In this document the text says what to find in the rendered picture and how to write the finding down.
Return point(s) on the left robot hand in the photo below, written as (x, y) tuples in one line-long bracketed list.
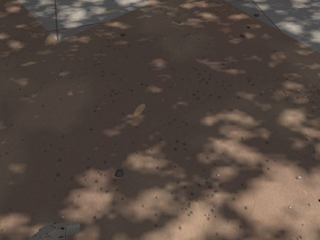
[(56, 231)]

